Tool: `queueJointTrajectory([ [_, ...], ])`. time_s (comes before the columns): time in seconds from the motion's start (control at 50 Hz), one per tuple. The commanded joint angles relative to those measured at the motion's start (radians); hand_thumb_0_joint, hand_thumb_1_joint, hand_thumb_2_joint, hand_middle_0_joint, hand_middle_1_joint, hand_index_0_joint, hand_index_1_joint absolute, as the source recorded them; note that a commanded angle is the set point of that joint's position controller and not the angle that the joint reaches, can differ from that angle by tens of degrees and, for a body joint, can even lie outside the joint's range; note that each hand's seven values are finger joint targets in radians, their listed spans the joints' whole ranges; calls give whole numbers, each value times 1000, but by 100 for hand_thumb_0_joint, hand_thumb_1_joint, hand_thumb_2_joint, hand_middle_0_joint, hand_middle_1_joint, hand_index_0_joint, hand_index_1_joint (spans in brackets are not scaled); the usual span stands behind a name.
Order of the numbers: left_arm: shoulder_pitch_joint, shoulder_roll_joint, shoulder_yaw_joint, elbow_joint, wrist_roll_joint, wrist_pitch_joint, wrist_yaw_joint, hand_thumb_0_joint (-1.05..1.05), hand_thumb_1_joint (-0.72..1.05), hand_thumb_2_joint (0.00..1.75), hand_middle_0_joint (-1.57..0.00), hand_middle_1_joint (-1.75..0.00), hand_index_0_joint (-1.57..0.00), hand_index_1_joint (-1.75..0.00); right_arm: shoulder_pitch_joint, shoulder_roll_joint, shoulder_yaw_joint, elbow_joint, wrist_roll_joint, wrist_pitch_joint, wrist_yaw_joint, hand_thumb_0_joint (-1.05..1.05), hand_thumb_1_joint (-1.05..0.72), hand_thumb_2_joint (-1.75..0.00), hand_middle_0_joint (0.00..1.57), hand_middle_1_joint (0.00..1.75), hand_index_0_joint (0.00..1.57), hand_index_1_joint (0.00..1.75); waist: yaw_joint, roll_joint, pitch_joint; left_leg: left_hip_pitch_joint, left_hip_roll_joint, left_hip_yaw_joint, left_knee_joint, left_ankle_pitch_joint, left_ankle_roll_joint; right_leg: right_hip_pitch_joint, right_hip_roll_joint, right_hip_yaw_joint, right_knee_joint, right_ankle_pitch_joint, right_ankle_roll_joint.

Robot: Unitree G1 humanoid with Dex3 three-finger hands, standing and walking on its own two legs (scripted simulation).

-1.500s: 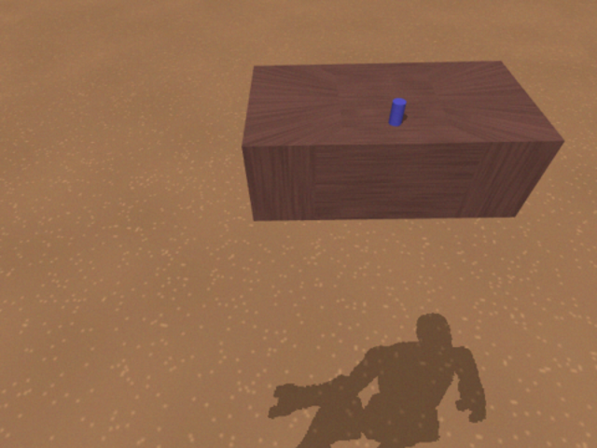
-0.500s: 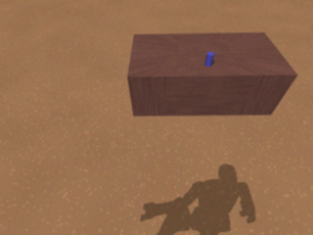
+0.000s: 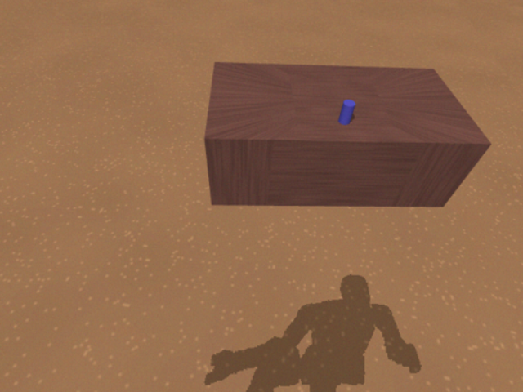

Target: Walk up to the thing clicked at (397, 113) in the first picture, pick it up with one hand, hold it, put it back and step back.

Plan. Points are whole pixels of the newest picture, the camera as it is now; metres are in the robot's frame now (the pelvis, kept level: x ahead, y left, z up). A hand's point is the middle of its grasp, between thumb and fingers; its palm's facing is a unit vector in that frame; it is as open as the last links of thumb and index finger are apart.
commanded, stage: walk up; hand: right
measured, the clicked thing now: (346, 112) +1.22 -0.36 -0.31
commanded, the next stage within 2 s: none
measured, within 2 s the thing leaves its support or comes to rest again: neither
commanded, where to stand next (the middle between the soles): +0.79 -0.09 m, yaw -2 degrees
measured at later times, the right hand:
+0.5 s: hand (429, 338) +0.25 -0.31 -0.15, palm faces +0.00 +0.94 -0.33, open 7.4 cm
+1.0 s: hand (403, 242) +0.45 -0.31 -0.13, palm faces +0.02 +0.91 -0.40, open 7.4 cm
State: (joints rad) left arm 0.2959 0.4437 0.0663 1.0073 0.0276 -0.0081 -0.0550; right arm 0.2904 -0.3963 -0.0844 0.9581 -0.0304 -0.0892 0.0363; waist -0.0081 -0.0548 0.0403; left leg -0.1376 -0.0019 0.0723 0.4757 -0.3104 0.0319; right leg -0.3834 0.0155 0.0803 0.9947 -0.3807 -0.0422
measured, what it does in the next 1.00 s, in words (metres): walks ahead: right foot, then left foot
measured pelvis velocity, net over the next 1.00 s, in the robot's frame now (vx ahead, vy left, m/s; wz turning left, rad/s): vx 0.43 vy -0.03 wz -0.06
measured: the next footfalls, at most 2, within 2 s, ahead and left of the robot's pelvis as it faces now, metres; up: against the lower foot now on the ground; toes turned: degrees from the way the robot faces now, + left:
right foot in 0.28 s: +0.31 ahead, -0.14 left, +0.00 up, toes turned -5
left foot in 0.70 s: +0.45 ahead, +0.10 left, +0.00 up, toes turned +4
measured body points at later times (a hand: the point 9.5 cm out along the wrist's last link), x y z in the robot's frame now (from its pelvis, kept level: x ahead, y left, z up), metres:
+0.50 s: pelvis +0.22 -0.04 +0.00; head +0.23 -0.06 +0.44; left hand +0.35 +0.25 -0.10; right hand +0.25 -0.36 -0.13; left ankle +0.22 +0.11 -0.67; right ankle +0.27 -0.14 -0.74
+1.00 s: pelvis +0.43 -0.03 +0.00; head +0.46 -0.02 +0.44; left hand +0.54 +0.28 -0.12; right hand +0.45 -0.36 -0.10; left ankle +0.41 +0.10 -0.74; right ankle +0.52 -0.19 -0.70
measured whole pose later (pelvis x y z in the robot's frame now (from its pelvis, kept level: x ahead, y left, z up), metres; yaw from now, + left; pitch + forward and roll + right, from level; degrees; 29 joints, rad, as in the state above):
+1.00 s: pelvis +0.43 -0.03 +0.00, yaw -3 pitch -2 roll +1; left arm 0.26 0.43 0.05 0.86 0.01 -0.03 -0.08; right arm 0.37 -0.40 -0.04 0.81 -0.01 -0.10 0.03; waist -0.02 -0.05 0.09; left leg -0.14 0.06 0.11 0.51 -0.32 -0.01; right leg -0.50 -0.08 -0.01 0.79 -0.28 -0.03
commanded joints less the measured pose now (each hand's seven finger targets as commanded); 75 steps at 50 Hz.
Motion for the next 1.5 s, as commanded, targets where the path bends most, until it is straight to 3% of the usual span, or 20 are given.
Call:
queueJointTrajectory([
  [0.0,-80,163,30,-128,-16,-45,-12,0,90,90,-20,-30,-20,-30,25,-242,-53,-92,13,-23,-17,0,-90,-90,20,30,20,30,-21,179,68,169,264,-213,-256,330,134,-253,-76,14,-71,111,42],
  [0.14,-257,122,19,-223,-11,-38,-39,0,90,90,-20,-30,-20,-30,71,-268,-59,-137,18,-7,-14,0,-90,-90,20,30,20,30,-59,178,73,79,206,-84,-233,371,94,-59,-60,-148,-411,308,-1],
  [0.24,-48,153,60,-175,-15,-39,-22,0,90,90,-20,-30,-20,-30,66,-245,-46,-177,15,2,-30,0,-90,-90,20,30,20,30,81,57,-51,6,181,-39,162,582,76,312,-6,-163,-458,234,-55],
  [0.26,82,205,87,-152,-8,-45,-10,0,90,90,-20,-30,-20,-30,115,-209,-29,-181,15,2,-29,0,-90,-90,20,30,20,30,132,-51,-142,-135,120,-7,417,452,57,527,-42,-90,-475,133,-72],
  [0.28,163,306,117,-162,-10,-49,1,0,90,90,-20,-30,-20,-30,202,-155,-13,-198,36,3,-27,0,-90,-90,20,30,20,30,138,-264,-249,-376,-39,33,772,-18,12,690,-384,474,-627,-40,-220],
  [0.3,100,308,110,-187,-33,-51,4,0,90,90,-20,-30,-20,-30,146,-249,-33,-183,37,10,-32,0,-90,-90,20,30,20,30,133,-148,-203,-432,-11,-97,857,-215,17,582,-449,653,-727,-177,-301],
  [0.42,-90,183,69,-247,-19,-76,9,0,90,90,-20,-30,-20,-30,186,-207,-35,-123,16,24,8,0,-90,-90,20,30,20,30,2,-60,46,-318,110,-106,594,10,-5,91,-234,123,-783,-78,-183],
  [0.6,-48,229,72,-277,-9,-74,-15,0,90,90,-20,-30,-20,-30,25,-189,-47,-177,3,-8,28,0,-90,-90,20,30,20,30,46,-81,21,-188,76,12,153,100,-38,22,-229,75,-741,-194,-160],
  [0.66,-69,198,51,-279,-2,-66,-14,0,90,90,-20,-30,-20,-30,116,-218,-59,-146,-1,-27,13,0,-90,-90,20,30,20,30,-32,35,13,23,45,10,71,61,-10,-91,-182,21,-552,-199,-124],
  [0.72,9,171,35,-261,-16,-59,8,0,90,90,-20,-30,-20,-30,226,-392,-95,-162,13,-45,-14,0,-90,-90,20,30,20,30,-84,256,-41,235,479,-777,-268,-310,211,-391,6,-23,130,-162,-10],
  [0.84,32,168,33,-205,-29,-57,1,0,90,90,-20,-30,-20,-30,120,-279,-46,-184,28,-39,-26,0,-90,-90,20,30,20,30,-7,214,1,76,300,-206,-139,464,172,-204,-91,-20,1,23,24],
  [0.94,-82,134,33,-252,-19,-48,-25,0,90,90,-20,-30,-20,-30,111,-293,-47,-210,25,-30,-24,0,-90,-90,20,30,20,30,-30,220,15,1,260,-99,-127,463,172,-101,-99,-114,-246,147,21],
  [1.06,109,192,82,-177,-14,-64,-14,0,90,90,-20,-30,-20,-30,42,-242,-28,-245,23,-6,-19,0,-90,-90,20,30,20,30,99,17,-72,-252,175,-41,233,145,99,391,-26,-143,-432,156,-12],
  [1.1,201,347,116,-199,-14,-83,6,0,90,90,-20,-30,-20,-30,91,-177,0,-260,34,-2,-20,0,-90,-90,20,30,20,30,133,-278,-101,-561,-23,-8,696,-220,14,487,-442,581,-771,-202,-174],
  [1.12,130,335,106,-218,-22,-81,8,0,90,90,-20,-30,-20,-30,34,-261,-25,-237,19,9,-28,0,-90,-90,20,30,20,30,115,-119,-32,-531,50,-112,771,-234,11,339,-472,623,-767,-259,-252],
  [1.22,2,221,69,-243,-21,-85,17,0,90,90,-20,-30,-20,-30,129,-227,-23,-143,26,11,0,0,-90,-90,20,30,20,30,21,-123,41,-386,110,-86,525,-50,-8,120,-270,128,-717,59,-187],
  [1.32,34,231,71,-263,-11,-89,11,0,90,90,-20,-30,-20,-30,33,-199,-28,-172,9,10,20,0,-90,-90,20,30,20,30,55,-117,26,-330,93,-31,277,17,-25,107,-272,75,-724,-25,-192],
  [1.44,-10,197,41,-281,-10,-69,4,0,90,90,-20,-30,-20,-30,117,-223,-52,-136,5,-17,12,0,-90,-90,20,30,20,30,-33,20,-12,52,19,20,76,50,-2,-104,-205,-25,-499,-149,-118],
  [1.46,12,153,25,-288,-9,-69,6,0,90,90,-20,-30,-20,-30,196,-265,-63,-121,2,-24,-1,0,-90,-90,20,30,20,30,-72,156,-60,170,87,-117,-22,-108,35,-168,-159,-72,-272,-36,-85],
  [1.48,54,78,6,-293,-22,-69,5,0,90,90,-20,-30,-20,-30,223,-357,-81,-143,-8,-32,-11,0,-90,-90,20,30,20,30,-72,367,-84,264,352,-596,-193,-306,136,-358,-15,-154,27,-102,-6],
])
